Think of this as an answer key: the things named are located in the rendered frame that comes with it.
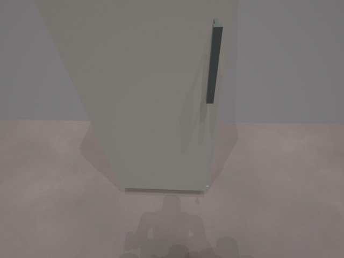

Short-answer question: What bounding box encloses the fridge door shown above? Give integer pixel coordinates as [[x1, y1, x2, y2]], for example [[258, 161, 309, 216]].
[[34, 0, 234, 191]]

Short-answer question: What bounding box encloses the handle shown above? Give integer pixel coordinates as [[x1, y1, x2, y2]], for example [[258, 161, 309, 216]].
[[206, 18, 223, 104]]

